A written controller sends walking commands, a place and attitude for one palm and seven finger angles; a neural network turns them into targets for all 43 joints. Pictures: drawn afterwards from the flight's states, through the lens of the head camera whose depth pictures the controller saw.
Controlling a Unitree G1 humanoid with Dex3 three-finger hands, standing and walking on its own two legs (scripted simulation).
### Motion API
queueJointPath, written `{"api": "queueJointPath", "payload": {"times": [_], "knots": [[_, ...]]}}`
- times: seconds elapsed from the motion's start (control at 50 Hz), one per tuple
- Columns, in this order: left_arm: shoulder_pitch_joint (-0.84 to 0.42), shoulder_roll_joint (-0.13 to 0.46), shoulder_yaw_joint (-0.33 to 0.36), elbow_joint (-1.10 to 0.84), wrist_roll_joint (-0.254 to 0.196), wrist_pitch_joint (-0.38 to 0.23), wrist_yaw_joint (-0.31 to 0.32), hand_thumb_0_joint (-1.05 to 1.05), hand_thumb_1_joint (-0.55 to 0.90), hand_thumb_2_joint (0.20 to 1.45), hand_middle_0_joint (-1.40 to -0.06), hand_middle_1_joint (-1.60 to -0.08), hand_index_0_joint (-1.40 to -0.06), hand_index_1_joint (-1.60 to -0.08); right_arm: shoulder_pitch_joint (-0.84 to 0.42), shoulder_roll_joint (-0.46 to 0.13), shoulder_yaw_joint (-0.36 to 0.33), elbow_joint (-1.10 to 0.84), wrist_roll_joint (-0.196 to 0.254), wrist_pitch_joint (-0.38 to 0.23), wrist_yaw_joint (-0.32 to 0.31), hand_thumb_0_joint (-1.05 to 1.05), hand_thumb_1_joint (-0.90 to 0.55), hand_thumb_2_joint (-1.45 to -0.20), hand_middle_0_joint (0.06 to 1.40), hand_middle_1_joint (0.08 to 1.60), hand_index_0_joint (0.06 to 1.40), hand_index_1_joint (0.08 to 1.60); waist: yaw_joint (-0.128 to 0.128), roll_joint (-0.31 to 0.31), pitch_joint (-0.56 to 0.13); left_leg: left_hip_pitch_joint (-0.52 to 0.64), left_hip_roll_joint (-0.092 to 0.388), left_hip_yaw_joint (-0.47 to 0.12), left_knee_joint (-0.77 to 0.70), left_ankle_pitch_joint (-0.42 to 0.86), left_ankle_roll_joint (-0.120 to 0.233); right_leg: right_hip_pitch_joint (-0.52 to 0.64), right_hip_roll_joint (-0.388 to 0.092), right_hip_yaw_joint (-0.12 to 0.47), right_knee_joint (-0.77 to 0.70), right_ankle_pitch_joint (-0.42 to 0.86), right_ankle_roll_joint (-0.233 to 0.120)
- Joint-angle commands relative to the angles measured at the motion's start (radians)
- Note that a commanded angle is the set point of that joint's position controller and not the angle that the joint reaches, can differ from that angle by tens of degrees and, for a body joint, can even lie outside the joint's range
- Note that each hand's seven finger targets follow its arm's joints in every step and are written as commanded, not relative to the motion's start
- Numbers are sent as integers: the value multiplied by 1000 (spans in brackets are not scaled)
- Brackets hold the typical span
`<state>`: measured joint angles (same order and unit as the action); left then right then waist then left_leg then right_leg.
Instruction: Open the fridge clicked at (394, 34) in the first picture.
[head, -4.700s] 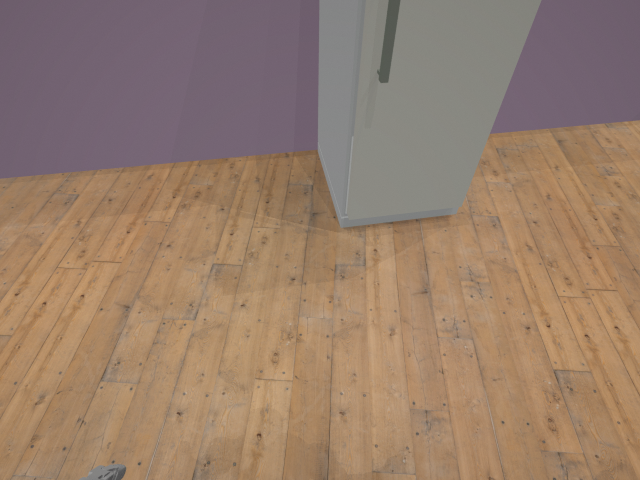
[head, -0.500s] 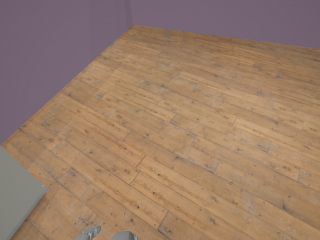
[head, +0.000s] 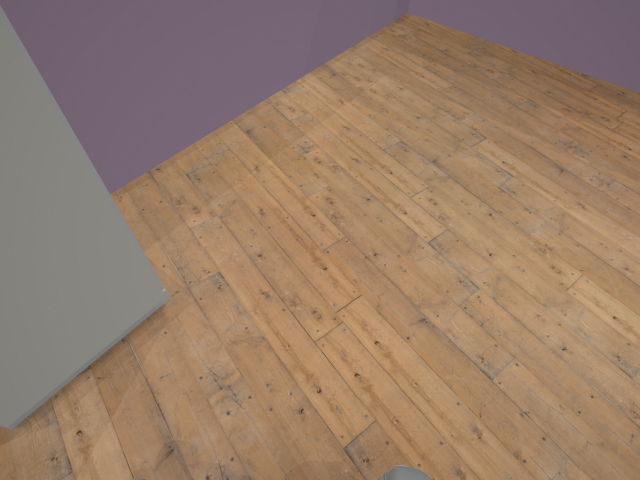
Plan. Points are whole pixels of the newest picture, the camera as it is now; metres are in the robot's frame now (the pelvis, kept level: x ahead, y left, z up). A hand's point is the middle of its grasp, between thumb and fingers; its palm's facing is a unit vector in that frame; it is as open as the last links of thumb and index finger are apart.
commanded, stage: turn to face it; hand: left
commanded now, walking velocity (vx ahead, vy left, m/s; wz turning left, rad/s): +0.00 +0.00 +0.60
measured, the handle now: out of the picture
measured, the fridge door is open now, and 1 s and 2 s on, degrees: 0 0 0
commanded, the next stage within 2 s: take the last steps up to it in 1.36 s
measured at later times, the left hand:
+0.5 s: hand out of the picture -0.03 +0.18 -0.17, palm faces +0.36 -0.90 -0.24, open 7.3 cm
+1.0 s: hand out of the picture -0.02 +0.22 -0.14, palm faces +0.58 -0.77 -0.26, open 7.3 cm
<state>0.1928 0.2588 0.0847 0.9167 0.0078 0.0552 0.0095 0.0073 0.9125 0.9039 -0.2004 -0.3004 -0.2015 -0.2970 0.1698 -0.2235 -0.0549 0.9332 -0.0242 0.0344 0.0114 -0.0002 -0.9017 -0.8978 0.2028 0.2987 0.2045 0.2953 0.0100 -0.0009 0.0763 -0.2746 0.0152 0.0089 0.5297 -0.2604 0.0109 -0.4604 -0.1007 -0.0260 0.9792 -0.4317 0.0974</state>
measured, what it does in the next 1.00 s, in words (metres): steps on the spot, turning left: right foot, then left foot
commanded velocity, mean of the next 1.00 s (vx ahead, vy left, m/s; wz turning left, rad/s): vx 0.00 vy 0.00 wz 0.59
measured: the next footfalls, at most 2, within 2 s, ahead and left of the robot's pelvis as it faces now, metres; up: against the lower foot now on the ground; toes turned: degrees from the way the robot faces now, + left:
right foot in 0.12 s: +0.06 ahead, -0.16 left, +0.00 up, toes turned +1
left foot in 0.54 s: -0.02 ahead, +0.09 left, +0.00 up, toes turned +28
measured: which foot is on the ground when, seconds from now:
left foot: down 0.00-0.12, up 0.14-0.52, down 0.54-1.00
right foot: up 0.00-0.10, down 0.12-0.54, up 0.56-1.00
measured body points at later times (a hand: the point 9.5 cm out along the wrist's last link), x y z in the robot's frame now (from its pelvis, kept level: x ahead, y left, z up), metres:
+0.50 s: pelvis -0.01 -0.03 -0.01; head +0.02 -0.01 +0.44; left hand -0.05 +0.23 -0.15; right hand +0.17 -0.25 -0.14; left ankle -0.05 +0.08 -0.72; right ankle +0.02 -0.16 -0.74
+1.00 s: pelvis -0.02 -0.03 +0.00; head +0.02 -0.01 +0.45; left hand -0.05 +0.26 -0.12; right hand +0.17 -0.21 -0.15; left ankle -0.05 +0.07 -0.74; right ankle +0.05 -0.15 -0.71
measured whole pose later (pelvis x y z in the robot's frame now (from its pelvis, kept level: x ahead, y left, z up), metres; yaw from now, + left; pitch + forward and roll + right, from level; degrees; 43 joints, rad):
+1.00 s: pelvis -0.02 -0.03 +0.00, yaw +36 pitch +1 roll +0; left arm 0.10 0.23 0.06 0.86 0.00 0.05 0.02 0.01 0.91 0.90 -0.20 -0.30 -0.20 -0.30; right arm 0.22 -0.22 -0.07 0.93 -0.03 0.05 0.01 0.00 -0.90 -0.90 0.21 0.30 0.21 0.30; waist -0.04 0.02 0.07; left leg -0.31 -0.08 -0.12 0.50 -0.21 0.04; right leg -0.35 -0.03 0.01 0.75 -0.42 0.09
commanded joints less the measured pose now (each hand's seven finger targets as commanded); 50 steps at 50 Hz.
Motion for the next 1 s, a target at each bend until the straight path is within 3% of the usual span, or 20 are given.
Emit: {"api": "queueJointPath", "payload": {"times": [0.0,0.06,0.08,0.1,0.12,0.16,0.18,0.22,0.36,0.42,0.46,0.48,0.5,0.52,0.54,0.56,0.62,0.66,0.86,0.98], "knots": [[-14,48,5,-98,0,-30,4,0,900,900,-200,-300,-200,-300,-14,-221,-64,-79,-2,-13,-12,0,-900,-900,200,300,200,300,-29,177,-114,68,203,-238,-138,388,142,70,50,-31,-184,-7,0],[75,64,8,-88,-2,-46,7,0,900,900,-200,-300,-200,-300,-57,-220,-72,-103,3,-6,-9,0,-900,-900,200,300,200,300,17,171,-139,-19,158,-254,-38,355,96,258,75,-49,-452,157,-8],[124,116,17,-81,4,-58,12,0,900,900,-200,-300,-200,-300,-58,-190,-70,-114,11,-6,-4,0,-900,-900,200,300,200,300,42,71,-154,-124,101,-219,67,220,43,396,3,15,-595,235,-24],[145,221,39,-86,23,-70,23,0,900,900,-200,-300,-200,-300,-28,-98,-54,-140,16,-7,2,0,-900,-900,200,300,200,300,44,-271,-165,-332,-52,-37,321,-169,-48,517,-299,308,-696,346,-118],[138,257,31,-103,17,-61,21,0,900,900,-200,-300,-200,-300,-49,-115,-59,-159,5,-4,-1,0,-900,-900,200,300,200,300,51,-289,-151,-345,-40,-58,522,-367,-52,392,-426,357,-687,416,-211],[35,182,20,-121,15,-63,25,0,900,900,-200,-300,-200,-300,-58,-129,-67,-131,0,14,6,0,-900,-900,200,300,200,300,6,-237,-55,-341,7,-85,719,-248,-52,242,-333,266,-702,298,-212],[-17,144,10,-136,16,-59,26,0,900,900,-200,-300,-200,-300,-43,-126,-66,-114,0,19,14,0,-900,-900,200,300,200,300,-22,-175,-24,-328,24,-66,743,-180,-60,210,-282,168,-682,309,-194],[-33,118,-2,-144,19,-66,25,0,900,900,-200,-300,-200,-300,-11,-111,-56,-92,0,21,23,0,-900,-900,200,300,200,300,-33,-192,-41,-311,27,-18,708,-122,-80,256,-230,31,-650,409,-176],[76,174,10,-95,23,-56,24,0,900,900,-200,-300,-200,-300,-116,-94,-36,-120,10,21,27,0,-900,-900,200,300,200,300,33,-197,-75,-218,31,71,395,-182,-85,353,-283,-42,-619,505,-212],[80,190,22,-83,25,-50,21,0,900,900,-200,-300,-200,-300,-103,-87,-28,-125,14,7,25,0,-900,-900,200,300,200,300,39,-213,-108,-136,24,111,231,-188,-67,374,-303,-76,-556,571,-206],[73,189,25,-73,19,-43,16,0,900,900,-200,-300,-200,-300,-48,-100,-30,-115,11,0,21,0,-900,-900,200,300,200,300,9,-200,-127,-24,11,134,65,-78,-54,333,-281,-126,-474,547,-158],[66,175,25,-75,11,-38,13,0,900,900,-200,-300,-200,-300,10,-134,-38,-102,10,-8,22,0,-900,-900,200,300,200,300,-25,-119,-162,104,29,102,-82,44,-40,268,-260,-158,-358,488,-115],[74,129,22,-101,2,-31,7,0,900,900,-200,-300,-200,-300,81,-244,-64,-95,3,-19,17,0,-900,-900,200,300,200,300,-64,149,-204,283,218,-174,-151,288,48,39,-150,-203,-140,202,-36],[12,66,-1,-154,4,-30,3,0,900,900,-200,-300,-200,-300,144,-332,-85,-82,7,-17,9,0,-900,-900,200,300,200,300,-99,347,-184,314,424,-397,-178,630,179,-161,-51,-153,50,-273,13],[-57,89,0,-151,14,-16,15,0,900,900,-200,-300,-200,-300,186,-307,-81,-47,9,-20,-4,0,-900,-900,200,300,200,300,-123,258,-193,276,406,-389,-174,561,190,-164,-51,-36,154,-222,-4],[-76,73,7,-142,8,-18,13,0,900,900,-200,-300,-200,-300,137,-286,-75,-57,6,-19,-16,0,-900,-900,200,300,200,300,-100,257,-154,219,357,-357,-177,456,180,-185,-48,-8,199,-151,-5],[-5,86,17,-82,9,-21,-4,0,900,900,-200,-300,-200,-300,-9,-206,-46,-97,5,-28,-19,0,-900,-900,200,300,200,300,-22,148,-114,133,222,-213,-193,387,125,-120,-39,4,203,45,3],[9,91,16,-73,8,-19,-1,0,900,900,-200,-300,-200,-300,-5,-200,-45,-95,8,-31,-20,0,-900,-900,200,300,200,300,-20,140,-119,138,203,-199,-197,403,129,-90,-27,8,162,66,9],[-101,71,4,-125,0,-26,12,0,900,900,-200,-300,-200,-300,75,-206,-65,-67,0,-19,-21,0,-900,-900,200,300,200,300,-62,139,-137,191,197,-384,-161,430,176,-39,40,38,-94,-11,5],[2,77,0,-119,-8,-42,23,0,900,900,-200,-300,-200,-300,18,-194,-70,-86,5,-9,-15,0,-900,-900,200,300,200,300,-4,138,-172,30,131,-418,-75,435,124,261,90,24,-453,131,-25]]}}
